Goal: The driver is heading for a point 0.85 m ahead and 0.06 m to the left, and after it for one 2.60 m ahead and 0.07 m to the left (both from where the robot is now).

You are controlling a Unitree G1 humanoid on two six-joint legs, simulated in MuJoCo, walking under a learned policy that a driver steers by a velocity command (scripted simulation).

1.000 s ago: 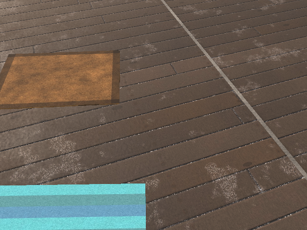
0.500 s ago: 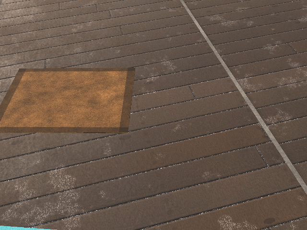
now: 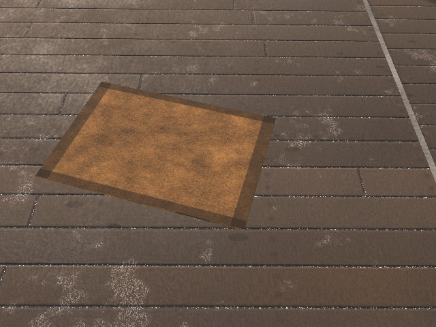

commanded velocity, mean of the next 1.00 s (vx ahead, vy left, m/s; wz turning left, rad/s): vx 0.50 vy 0.00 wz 0.27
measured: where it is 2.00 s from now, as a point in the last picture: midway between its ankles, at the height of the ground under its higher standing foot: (189, 167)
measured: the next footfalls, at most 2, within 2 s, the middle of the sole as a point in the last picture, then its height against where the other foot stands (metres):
right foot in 0.34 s outside the picture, level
left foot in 0.86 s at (163, 288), level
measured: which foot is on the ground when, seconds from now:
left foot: down 0.00-0.34, up 0.36-0.84, down 0.86-1.00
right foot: up 0.00-0.32, down 0.34-0.88, up 0.90-1.00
